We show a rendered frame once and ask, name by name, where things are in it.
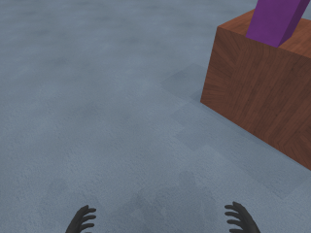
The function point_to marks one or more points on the carton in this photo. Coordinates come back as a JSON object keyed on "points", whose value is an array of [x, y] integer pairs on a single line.
{"points": [[274, 21]]}

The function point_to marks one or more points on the left robot hand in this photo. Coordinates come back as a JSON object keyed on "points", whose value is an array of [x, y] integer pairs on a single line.
{"points": [[80, 217]]}

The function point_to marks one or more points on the right robot hand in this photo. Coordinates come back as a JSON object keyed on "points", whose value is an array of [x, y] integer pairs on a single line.
{"points": [[246, 222]]}

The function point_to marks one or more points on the pedestal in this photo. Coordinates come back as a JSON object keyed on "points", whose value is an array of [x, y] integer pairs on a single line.
{"points": [[263, 89]]}

